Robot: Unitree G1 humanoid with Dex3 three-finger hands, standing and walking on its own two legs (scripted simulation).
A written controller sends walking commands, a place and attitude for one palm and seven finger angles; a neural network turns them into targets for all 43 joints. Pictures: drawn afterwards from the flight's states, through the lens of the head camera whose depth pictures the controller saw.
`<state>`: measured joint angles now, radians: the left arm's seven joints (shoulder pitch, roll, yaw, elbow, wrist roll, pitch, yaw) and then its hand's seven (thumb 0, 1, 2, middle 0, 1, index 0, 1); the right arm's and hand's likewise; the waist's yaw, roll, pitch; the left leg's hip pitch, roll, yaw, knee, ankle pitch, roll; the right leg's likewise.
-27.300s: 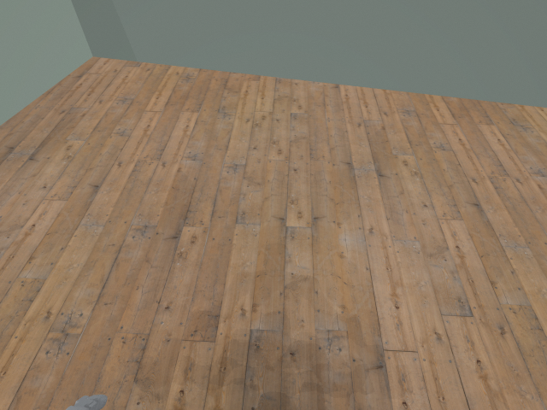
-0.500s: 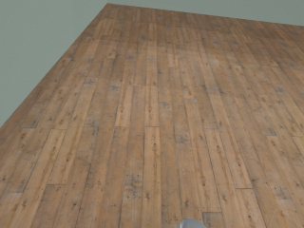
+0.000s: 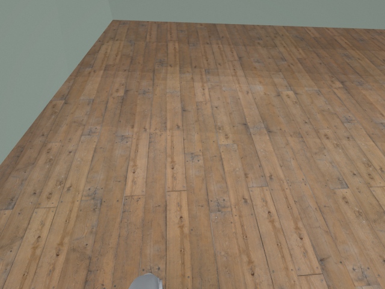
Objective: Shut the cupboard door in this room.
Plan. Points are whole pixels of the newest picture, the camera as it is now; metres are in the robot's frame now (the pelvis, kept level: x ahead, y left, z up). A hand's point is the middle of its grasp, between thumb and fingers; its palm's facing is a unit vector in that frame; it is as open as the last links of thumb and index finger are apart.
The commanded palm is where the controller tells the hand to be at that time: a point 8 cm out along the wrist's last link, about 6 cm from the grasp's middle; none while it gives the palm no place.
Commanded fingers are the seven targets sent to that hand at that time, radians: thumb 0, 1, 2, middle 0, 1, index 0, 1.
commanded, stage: walk around to get in front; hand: left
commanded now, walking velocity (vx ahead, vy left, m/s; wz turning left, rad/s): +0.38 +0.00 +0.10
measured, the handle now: out of the picture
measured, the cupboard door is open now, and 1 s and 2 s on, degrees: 87 87 87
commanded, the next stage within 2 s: walk to a spot facing it in 0.60 s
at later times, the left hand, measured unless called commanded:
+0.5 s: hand (107, 248) +0.25 +0.24 -0.17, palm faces +0.04 -0.99 -0.16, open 7.4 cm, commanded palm none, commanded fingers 0.00 0.90 0.90 -0.20 -0.30 -0.20 -0.30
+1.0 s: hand (147, 177) +0.46 +0.17 -0.16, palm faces +0.08 -0.97 -0.23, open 7.1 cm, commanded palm none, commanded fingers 0.00 0.90 0.90 -0.20 -0.30 -0.20 -0.30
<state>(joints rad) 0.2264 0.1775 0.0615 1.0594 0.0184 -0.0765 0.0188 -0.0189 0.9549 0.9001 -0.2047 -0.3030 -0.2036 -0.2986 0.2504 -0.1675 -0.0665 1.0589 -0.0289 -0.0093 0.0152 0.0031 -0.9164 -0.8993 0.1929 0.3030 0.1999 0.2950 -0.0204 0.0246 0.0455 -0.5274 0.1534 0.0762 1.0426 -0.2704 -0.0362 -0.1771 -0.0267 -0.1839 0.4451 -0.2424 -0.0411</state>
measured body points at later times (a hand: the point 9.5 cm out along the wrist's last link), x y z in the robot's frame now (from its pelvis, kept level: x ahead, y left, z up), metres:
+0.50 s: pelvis +0.20 +0.06 +0.01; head +0.21 +0.08 +0.46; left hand +0.25 +0.29 -0.15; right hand +0.19 -0.18 -0.14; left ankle +0.18 +0.14 -0.74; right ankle +0.26 -0.10 -0.65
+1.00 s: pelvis +0.37 -0.02 +0.00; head +0.39 -0.03 +0.45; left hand +0.46 +0.22 -0.14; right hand +0.40 -0.25 -0.16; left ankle +0.38 +0.12 -0.67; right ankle +0.40 -0.11 -0.74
